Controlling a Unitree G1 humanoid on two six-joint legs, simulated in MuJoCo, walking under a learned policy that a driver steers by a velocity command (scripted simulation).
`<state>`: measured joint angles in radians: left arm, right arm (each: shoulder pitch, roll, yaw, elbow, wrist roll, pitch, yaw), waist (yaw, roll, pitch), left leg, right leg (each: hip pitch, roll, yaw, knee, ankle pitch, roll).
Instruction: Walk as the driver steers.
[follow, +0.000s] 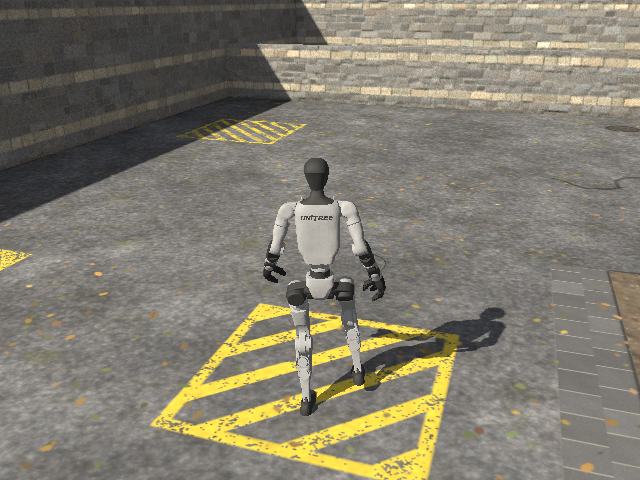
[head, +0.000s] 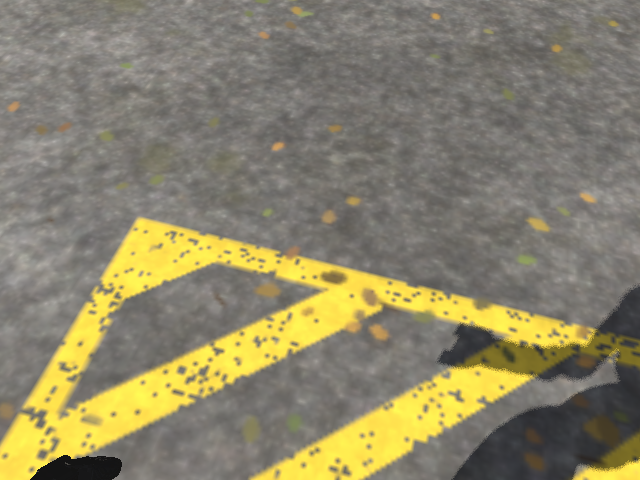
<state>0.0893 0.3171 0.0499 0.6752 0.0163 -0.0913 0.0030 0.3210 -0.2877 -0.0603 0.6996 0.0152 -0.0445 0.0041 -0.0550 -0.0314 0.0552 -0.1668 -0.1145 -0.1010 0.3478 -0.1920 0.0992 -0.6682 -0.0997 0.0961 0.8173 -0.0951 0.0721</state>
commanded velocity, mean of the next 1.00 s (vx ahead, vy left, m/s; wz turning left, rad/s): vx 0.48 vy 0.00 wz -0.18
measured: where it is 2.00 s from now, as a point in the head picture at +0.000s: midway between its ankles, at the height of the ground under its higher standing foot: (331, 382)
